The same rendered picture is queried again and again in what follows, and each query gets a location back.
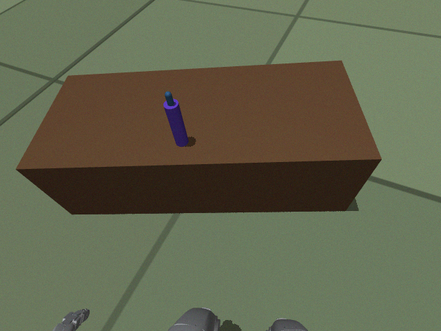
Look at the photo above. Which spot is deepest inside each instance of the left robot hand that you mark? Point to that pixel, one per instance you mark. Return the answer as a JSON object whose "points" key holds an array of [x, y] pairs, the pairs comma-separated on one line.
{"points": [[72, 320]]}

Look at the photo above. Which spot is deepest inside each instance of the bottle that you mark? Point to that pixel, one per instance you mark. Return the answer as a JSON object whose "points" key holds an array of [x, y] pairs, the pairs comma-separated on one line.
{"points": [[175, 119]]}

